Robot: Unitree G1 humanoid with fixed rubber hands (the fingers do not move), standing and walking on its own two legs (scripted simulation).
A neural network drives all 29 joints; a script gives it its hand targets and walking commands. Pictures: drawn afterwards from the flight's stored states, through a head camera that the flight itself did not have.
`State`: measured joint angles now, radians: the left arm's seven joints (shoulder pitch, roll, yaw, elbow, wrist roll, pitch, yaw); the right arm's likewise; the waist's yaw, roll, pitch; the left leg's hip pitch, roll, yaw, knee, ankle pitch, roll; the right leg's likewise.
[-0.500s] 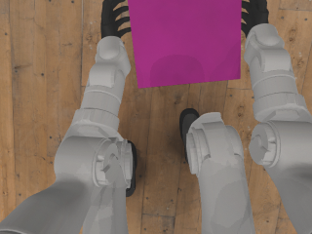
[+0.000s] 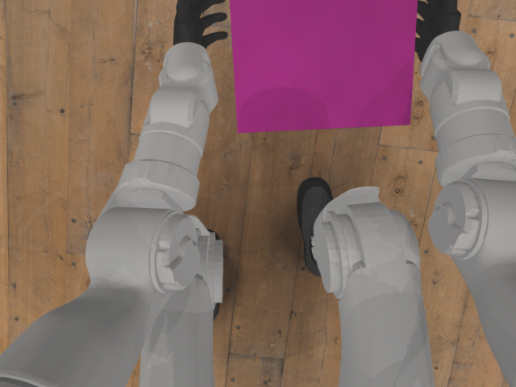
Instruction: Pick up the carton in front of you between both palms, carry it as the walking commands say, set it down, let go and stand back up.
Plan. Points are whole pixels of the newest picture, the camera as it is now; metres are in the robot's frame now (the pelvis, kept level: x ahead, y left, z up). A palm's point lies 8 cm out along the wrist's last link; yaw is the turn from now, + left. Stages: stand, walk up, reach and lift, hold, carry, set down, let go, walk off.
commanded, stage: set down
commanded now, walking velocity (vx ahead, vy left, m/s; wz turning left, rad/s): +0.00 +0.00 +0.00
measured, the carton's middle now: (306, 60) +0.50 -0.16 -0.25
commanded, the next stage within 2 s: let go in 1.86 s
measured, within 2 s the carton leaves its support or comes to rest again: neither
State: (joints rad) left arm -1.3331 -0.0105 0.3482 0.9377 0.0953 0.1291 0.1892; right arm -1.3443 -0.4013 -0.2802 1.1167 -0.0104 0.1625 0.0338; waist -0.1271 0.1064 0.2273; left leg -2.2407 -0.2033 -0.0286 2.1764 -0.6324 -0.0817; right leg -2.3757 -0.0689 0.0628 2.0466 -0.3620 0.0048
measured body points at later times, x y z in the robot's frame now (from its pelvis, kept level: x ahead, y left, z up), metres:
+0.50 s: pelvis +0.01 +0.00 +0.00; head +0.37 -0.06 +0.27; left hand +0.55 -0.01 -0.17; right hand +0.50 -0.31 -0.18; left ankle +0.10 +0.12 -0.34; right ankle +0.16 -0.14 -0.34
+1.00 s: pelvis -0.01 -0.01 +0.02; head +0.34 -0.09 +0.28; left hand +0.54 +0.02 -0.14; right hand +0.47 -0.36 -0.14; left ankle +0.10 +0.12 -0.34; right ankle +0.16 -0.14 -0.34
